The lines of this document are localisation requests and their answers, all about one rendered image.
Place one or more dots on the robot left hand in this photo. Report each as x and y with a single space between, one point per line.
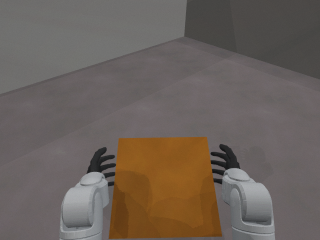
95 164

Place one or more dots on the left robot forearm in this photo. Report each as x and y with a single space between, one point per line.
81 215

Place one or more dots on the robot right hand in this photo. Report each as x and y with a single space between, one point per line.
229 157

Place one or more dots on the right robot forearm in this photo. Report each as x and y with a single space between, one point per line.
251 208

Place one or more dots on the carton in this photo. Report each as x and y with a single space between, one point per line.
164 188

